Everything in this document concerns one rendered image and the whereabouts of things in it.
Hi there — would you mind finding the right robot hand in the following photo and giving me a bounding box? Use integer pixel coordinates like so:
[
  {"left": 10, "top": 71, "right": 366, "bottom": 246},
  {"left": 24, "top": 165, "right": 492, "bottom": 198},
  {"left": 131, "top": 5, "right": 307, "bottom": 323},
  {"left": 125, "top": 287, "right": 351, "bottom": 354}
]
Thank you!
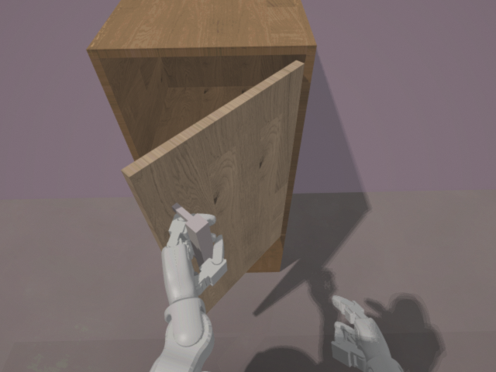
[{"left": 331, "top": 295, "right": 391, "bottom": 372}]

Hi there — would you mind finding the cupboard door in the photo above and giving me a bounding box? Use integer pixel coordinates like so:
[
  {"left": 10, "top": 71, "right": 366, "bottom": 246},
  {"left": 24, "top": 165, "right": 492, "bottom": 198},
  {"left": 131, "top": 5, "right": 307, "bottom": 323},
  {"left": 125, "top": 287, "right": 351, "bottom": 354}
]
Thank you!
[{"left": 121, "top": 60, "right": 305, "bottom": 314}]

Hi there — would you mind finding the left robot forearm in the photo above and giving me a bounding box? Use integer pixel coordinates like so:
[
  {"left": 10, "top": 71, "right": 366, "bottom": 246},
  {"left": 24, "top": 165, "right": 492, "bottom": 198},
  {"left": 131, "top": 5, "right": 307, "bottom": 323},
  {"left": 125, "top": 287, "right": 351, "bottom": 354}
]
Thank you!
[{"left": 150, "top": 297, "right": 215, "bottom": 372}]

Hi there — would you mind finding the handle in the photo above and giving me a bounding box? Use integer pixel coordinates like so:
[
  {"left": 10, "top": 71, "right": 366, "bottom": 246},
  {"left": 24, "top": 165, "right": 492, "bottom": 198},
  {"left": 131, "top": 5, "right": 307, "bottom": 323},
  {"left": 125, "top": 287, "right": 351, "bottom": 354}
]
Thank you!
[{"left": 171, "top": 203, "right": 213, "bottom": 267}]

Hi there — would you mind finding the right robot forearm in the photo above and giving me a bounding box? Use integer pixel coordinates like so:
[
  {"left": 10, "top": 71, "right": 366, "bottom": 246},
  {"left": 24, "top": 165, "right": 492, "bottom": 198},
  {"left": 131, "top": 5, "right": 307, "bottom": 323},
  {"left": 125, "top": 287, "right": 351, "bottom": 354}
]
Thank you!
[{"left": 366, "top": 356, "right": 404, "bottom": 372}]

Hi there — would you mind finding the left robot hand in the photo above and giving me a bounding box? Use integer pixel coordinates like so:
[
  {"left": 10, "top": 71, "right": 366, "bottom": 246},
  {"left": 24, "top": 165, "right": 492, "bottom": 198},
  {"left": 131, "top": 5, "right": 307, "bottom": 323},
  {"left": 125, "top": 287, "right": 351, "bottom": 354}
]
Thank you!
[{"left": 161, "top": 214, "right": 227, "bottom": 305}]

